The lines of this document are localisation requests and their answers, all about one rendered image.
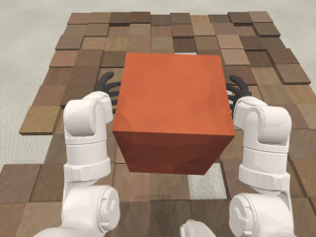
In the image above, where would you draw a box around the robot right upper arm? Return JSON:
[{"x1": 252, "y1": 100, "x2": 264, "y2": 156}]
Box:
[{"x1": 229, "y1": 193, "x2": 297, "y2": 237}]

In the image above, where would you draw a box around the robot right forearm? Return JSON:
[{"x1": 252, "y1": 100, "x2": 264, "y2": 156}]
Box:
[{"x1": 233, "y1": 96, "x2": 294, "y2": 230}]

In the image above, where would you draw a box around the robot right thigh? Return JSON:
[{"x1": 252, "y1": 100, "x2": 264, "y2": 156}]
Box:
[{"x1": 180, "y1": 221, "x2": 216, "y2": 237}]

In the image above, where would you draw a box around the carton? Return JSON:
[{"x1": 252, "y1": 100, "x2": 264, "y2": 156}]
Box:
[{"x1": 112, "y1": 52, "x2": 235, "y2": 176}]

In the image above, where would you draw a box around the robot left forearm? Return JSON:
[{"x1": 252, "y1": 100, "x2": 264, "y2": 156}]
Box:
[{"x1": 61, "y1": 91, "x2": 114, "y2": 222}]

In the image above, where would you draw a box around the robot left upper arm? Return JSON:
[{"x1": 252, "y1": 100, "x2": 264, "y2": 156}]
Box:
[{"x1": 34, "y1": 185, "x2": 120, "y2": 237}]

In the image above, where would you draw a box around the left robot hand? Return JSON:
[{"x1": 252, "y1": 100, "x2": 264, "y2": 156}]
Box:
[{"x1": 94, "y1": 71, "x2": 121, "y2": 114}]

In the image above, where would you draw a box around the right robot hand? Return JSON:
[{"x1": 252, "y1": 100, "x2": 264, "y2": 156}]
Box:
[{"x1": 226, "y1": 74, "x2": 252, "y2": 119}]

